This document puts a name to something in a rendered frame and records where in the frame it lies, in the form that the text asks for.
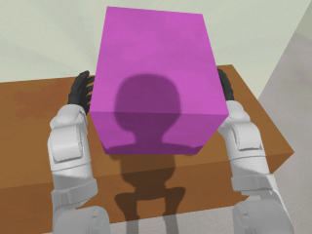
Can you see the right robot forearm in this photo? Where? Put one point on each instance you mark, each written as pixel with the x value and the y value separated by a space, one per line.
pixel 246 154

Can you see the left robot hand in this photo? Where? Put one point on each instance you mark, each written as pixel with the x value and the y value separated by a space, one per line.
pixel 79 91

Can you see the right robot upper arm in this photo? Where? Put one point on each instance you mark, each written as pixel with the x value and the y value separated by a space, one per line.
pixel 265 216

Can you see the right robot hand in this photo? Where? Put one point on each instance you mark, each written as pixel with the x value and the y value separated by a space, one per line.
pixel 226 85

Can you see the left robot forearm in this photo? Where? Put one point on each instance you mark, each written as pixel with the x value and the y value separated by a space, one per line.
pixel 70 158

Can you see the carton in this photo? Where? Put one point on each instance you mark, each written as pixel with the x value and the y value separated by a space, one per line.
pixel 157 90

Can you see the left robot upper arm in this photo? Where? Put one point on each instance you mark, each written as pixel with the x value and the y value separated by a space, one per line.
pixel 90 220

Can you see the pedestal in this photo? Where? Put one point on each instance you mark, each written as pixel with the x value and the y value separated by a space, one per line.
pixel 129 186

